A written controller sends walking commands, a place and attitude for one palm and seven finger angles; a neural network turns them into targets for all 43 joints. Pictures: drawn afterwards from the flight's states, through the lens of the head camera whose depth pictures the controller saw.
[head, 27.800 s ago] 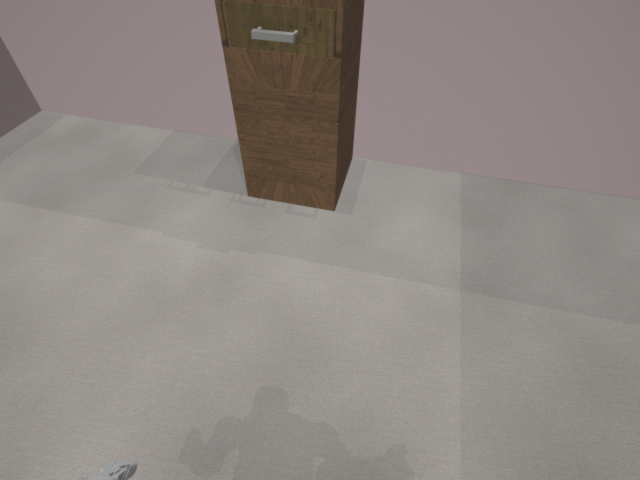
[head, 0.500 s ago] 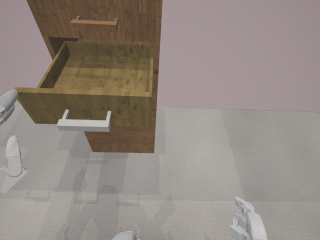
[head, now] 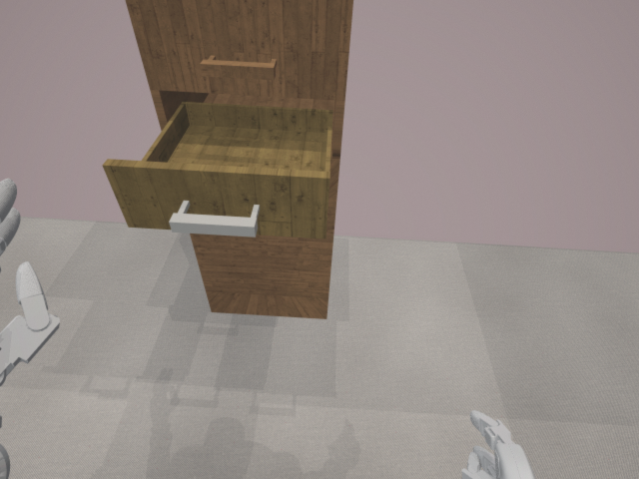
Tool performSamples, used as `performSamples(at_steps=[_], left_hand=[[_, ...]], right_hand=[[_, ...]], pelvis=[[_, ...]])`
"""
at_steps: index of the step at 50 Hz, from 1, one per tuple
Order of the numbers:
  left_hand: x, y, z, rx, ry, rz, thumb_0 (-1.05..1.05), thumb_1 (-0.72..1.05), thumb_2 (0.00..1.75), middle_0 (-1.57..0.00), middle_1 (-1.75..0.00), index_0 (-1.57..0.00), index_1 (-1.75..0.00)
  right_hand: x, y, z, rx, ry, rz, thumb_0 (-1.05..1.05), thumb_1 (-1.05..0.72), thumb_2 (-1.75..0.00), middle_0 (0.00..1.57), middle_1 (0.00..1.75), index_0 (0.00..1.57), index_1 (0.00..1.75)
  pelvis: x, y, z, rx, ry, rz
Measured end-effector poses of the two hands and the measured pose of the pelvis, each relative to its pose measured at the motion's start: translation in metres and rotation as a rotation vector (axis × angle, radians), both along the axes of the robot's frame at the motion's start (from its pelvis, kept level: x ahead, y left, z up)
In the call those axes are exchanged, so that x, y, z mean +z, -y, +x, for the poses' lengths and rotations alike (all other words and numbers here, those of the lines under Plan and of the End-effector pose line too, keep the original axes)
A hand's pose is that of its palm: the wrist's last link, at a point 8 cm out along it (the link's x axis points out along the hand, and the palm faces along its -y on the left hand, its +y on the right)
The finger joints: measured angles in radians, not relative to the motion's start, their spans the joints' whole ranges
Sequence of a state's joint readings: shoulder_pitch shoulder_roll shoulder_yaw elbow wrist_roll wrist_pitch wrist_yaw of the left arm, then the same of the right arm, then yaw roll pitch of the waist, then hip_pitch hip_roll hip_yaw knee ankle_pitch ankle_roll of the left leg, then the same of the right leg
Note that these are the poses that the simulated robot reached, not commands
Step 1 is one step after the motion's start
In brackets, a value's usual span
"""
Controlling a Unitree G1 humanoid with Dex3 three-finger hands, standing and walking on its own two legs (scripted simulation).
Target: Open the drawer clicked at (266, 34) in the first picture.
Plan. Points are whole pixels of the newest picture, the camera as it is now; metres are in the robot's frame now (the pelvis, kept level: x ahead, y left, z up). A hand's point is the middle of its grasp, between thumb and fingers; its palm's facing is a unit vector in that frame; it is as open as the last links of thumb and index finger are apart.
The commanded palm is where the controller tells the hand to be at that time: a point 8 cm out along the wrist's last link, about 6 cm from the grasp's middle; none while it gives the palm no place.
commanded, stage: stop stepping back and stand still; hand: left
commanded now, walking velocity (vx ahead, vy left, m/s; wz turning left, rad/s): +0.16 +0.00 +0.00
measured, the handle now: (217, 216) +0.53 +0.21 +0.02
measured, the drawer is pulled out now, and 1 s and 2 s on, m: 0.29 0.29 0.29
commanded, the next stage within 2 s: let the arm hang, fingers relaxed in 0.20 s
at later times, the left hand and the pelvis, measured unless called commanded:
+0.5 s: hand (167, 468) +0.17 +0.21 -0.09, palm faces +0.09 -0.94 -0.33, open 7.4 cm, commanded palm none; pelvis +0.00 -0.01 -0.01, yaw +3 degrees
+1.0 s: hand out of the picture -0.03 +0.18 -0.15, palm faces +0.10 -0.97 -0.23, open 7.3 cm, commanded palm none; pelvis -0.02 -0.01 +0.02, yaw +4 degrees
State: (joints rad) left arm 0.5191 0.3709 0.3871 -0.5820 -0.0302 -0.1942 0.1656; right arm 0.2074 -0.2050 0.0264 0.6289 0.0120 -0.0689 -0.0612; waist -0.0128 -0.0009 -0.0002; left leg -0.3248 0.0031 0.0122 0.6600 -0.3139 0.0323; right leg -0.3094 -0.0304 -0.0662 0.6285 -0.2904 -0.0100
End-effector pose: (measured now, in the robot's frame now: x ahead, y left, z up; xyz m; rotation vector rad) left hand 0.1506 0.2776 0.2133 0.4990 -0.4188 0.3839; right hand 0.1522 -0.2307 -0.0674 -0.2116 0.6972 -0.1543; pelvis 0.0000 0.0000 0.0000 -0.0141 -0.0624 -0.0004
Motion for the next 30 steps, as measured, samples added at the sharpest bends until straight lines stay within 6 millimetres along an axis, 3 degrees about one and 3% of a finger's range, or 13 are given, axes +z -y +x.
performSamples(at_steps=[7,12,15,16,18,20,22,24,26,29,30], left_hand=[[-0.005,0.005,0.001,-0.008,-0.078,0.022,0.01,0.89,0.90,-0.21,-0.30,-0.21,-0.30],[-0.002,0.018,-0.003,-0.050,-0.083,0.043,0.01,0.89,0.90,-0.21,-0.30,-0.21,-0.30],[0.000,0.015,-0.003,-0.047,-0.083,0.020,0.01,0.89,0.90,-0.21,-0.30,-0.21,-0.30],[-0.008,0.011,0.001,-0.041,-0.102,0.027,0.01,0.89,0.90,-0.21,-0.30,-0.21,-0.30],[-0.051,-0.002,0.018,-0.013,-0.252,-0.025,0.00,0.89,0.90,-0.21,-0.30,-0.21,-0.30],[-0.119,-0.012,0.032,0.042,-0.498,-0.141,0.00,0.90,0.90,-0.20,-0.30,-0.20,-0.30],[-0.191,-0.008,0.029,0.091,-0.778,-0.261,0.00,0.90,0.90,-0.20,-0.30,-0.20,-0.30],[-0.251,0.012,0.010,0.105,-1.024,-0.355,0.00,0.91,0.90,-0.19,-0.30,-0.19,-0.30],[-0.295,0.040,-0.021,0.093,-1.224,-0.431,0.00,0.91,0.90,-0.19,-0.30,-0.19,-0.30],[-0.331,0.080,-0.078,0.072,-1.446,-0.550,0.01,0.92,0.90,-0.20,-0.30,-0.19,-0.30],[-0.332,0.080,-0.089,0.121,-1.435,-0.605,-0.02,0.95,0.90,-0.20,-0.30,-0.20,-0.30]], right_hand=[[-0.005,-0.002,-0.027,-0.032,-0.027,0.042,0.02,-0.90,-0.89,0.20,0.30,0.20,0.30],[-0.016,0.007,-0.032,-0.008,-0.107,0.028,0.02,-0.90,-0.89,0.20,0.30,0.21,0.30],[-0.010,0.012,-0.031,-0.020,-0.133,0.007,0.02,-0.90,-0.89,0.20,0.30,0.21,0.30],[-0.010,0.014,-0.029,-0.010,-0.125,0.005,0.02,-0.90,-0.89,0.20,0.30,0.21,0.30],[-0.022,0.019,-0.026,0.015,-0.135,0.004,0.02,-0.90,-0.89,0.20,0.30,0.20,0.30],[-0.041,0.021,-0.026,0.015,-0.176,0.009,0.01,-0.90,-0.89,0.20,0.30,0.20,0.30],[-0.053,0.019,-0.032,0.020,-0.223,0.019,0.01,-0.90,-0.89,0.20,0.30,0.20,0.30],[-0.061,0.016,-0.042,0.027,-0.261,0.033,0.01,-0.90,-0.89,0.20,0.30,0.20,0.30],[-0.067,0.015,-0.055,0.022,-0.312,0.053,0.01,-0.90,-0.89,0.20,0.30,0.20,0.30],[-0.071,0.013,-0.078,-0.002,-0.422,0.073,0.01,-0.90,-0.89,0.20,0.30,0.20,0.30],[-0.070,0.013,-0.086,0.000,-0.465,0.071,0.01,-0.90,-0.89,0.20,0.30,0.20,0.30]], pelvis=[[0.004,0.006,-0.001,0.003,-0.023,0.003],[0.003,0.010,-0.004,0.015,-0.031,-0.010],[0.008,0.008,0.000,0.017,-0.042,-0.002],[0.008,0.006,0.002,0.023,-0.053,0.002],[0.001,-0.001,0.004,0.039,-0.072,-0.006],[-0.008,-0.005,0.002,0.055,-0.086,0.008],[-0.011,-0.003,-0.001,0.058,-0.081,0.042],[-0.013,0.002,-0.004,0.058,-0.068,0.067],[-0.012,0.009,-0.006,0.055,-0.048,0.068],[-0.006,0.014,-0.006,0.067,-0.035,0.041],[-0.004,0.016,-0.007,0.075,-0.036,0.030]])
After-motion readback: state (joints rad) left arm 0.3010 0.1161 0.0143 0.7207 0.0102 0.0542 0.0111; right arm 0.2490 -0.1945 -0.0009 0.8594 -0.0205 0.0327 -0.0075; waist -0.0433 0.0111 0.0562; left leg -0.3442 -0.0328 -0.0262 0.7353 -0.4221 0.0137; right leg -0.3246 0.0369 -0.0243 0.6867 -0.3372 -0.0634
